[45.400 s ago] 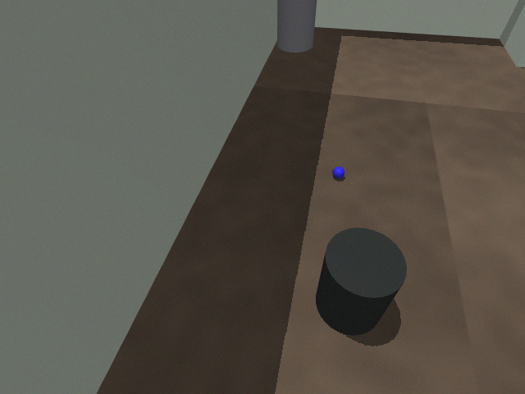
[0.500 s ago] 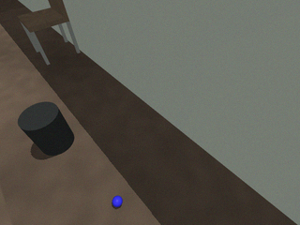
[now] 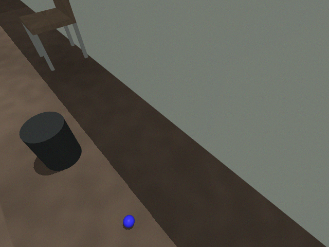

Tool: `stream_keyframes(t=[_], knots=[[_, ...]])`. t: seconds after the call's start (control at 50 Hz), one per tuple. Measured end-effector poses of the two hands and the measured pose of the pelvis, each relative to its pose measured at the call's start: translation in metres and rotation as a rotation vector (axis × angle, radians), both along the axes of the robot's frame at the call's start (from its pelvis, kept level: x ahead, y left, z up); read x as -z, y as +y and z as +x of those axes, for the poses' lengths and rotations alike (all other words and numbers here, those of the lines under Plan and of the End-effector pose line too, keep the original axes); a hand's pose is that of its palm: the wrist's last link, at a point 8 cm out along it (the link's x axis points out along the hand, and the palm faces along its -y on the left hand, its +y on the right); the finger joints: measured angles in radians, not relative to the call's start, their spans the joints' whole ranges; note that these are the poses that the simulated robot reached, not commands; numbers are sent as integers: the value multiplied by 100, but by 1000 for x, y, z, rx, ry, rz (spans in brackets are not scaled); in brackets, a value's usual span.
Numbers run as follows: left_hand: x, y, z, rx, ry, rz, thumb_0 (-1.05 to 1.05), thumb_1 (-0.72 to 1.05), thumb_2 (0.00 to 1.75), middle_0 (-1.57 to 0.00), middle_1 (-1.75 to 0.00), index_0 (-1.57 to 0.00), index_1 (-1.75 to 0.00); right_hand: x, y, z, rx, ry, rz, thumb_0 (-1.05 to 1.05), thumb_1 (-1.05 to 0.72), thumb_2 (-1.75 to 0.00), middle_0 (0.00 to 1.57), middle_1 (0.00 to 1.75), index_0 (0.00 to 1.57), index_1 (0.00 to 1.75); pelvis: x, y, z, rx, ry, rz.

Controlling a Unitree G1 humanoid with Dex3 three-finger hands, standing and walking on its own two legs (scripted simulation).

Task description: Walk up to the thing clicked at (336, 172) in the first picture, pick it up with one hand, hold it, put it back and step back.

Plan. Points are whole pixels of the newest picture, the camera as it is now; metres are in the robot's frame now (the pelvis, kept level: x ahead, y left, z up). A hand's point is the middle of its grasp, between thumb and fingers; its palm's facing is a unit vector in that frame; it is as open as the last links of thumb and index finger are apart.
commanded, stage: stand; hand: left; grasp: from above
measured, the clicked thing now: (128, 221) +0.40 +0.26 -0.75
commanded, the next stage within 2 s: rise first in 0.28 s
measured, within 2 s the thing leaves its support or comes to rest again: neither
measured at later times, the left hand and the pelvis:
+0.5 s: hand out of the picture +0.11 +0.25 -0.16, palm faces +0.04 -0.94 -0.33, open 7.7 cm; pelvis -0.01 +0.00 -0.01, yaw +0 degrees
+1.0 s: hand out of the picture +0.12 +0.27 -0.23, palm faces -0.11 -0.89 -0.45, open 13.9 cm; pelvis -0.02 +0.00 -0.08, yaw -1 degrees
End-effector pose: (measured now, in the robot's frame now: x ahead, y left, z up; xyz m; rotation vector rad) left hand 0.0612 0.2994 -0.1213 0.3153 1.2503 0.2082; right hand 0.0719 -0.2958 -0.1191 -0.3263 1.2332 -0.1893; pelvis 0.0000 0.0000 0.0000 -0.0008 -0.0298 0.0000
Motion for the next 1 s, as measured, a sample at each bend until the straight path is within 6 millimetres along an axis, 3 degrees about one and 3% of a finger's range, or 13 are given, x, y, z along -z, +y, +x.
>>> stream_keyframes(t=[0.4,0.46,0.58,0.66,0.84,1.0], knots=[[0,0,1,1,10,1,1,90,90,-20,-30,-21,-30,1,0,1,0,5,-1,0,-90,-90,20,30,20,30,0,1,3,4,4,1],[0,-3,18,-27,-69,-3,1,86,92,-20,-33,-20,-34,0,6,7,11,-74,4,1,-90,-90,20,30,20,30,3,1,-2,-3,36,0],[12,-3,69,8,-128,-15,1,60,93,-17,-57,-17,-57,7,23,7,20,-146,37,0,-90,-90,20,30,20,30,16,-3,-14,4,126,-3],[15,-2,85,65,-134,8,1,35,95,-14,-76,-15,-75,13,31,1,51,-167,61,1,-89,-90,20,30,20,30,24,-2,-14,14,157,-4],[44,4,69,100,-68,64,0,-25,99,-9,-99,-9,-98,33,35,8,36,-236,69,1,-88,-90,20,30,20,30,53,2,-17,22,243,-9],[64,9,58,145,-89,103,0,-48,102,-8,-103,-7,-104,54,39,35,-8,-323,47,1,-87,-89,20,30,20,30,83,4,-22,18,302,-20]])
